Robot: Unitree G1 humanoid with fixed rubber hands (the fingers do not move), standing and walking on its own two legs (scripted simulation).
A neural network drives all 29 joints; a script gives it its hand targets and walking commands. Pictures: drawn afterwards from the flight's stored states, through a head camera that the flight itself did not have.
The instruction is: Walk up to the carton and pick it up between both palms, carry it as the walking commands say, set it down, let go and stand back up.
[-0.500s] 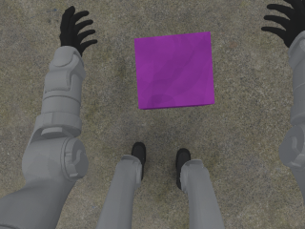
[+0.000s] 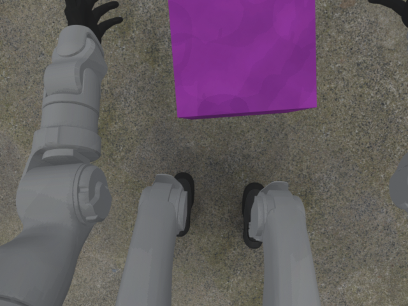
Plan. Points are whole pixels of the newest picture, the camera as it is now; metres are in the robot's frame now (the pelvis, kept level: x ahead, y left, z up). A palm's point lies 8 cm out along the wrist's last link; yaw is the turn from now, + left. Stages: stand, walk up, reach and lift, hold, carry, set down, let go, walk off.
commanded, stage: reach and lift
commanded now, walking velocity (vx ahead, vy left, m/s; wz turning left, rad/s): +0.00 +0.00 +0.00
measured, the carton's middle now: (238, 60) +0.56 -0.04 -0.39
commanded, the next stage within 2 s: none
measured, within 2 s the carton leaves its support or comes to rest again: neither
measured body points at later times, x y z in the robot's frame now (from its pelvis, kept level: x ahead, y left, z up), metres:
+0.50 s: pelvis -0.01 +0.00 -0.11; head +0.36 -0.03 +0.14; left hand +0.55 +0.20 -0.26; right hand +0.57 -0.26 -0.26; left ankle +0.10 +0.13 -0.47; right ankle +0.08 -0.11 -0.47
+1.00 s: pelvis -0.02 +0.00 -0.15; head +0.36 -0.02 +0.07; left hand +0.55 +0.19 -0.33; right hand +0.56 -0.25 -0.32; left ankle +0.10 +0.13 -0.47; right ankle +0.08 -0.10 -0.47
